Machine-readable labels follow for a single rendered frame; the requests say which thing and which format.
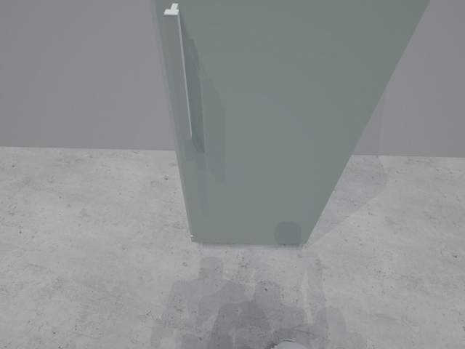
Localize handle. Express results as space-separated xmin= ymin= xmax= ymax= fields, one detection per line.
xmin=163 ymin=4 xmax=192 ymax=140

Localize fridge door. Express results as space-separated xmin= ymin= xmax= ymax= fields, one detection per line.
xmin=154 ymin=0 xmax=430 ymax=244

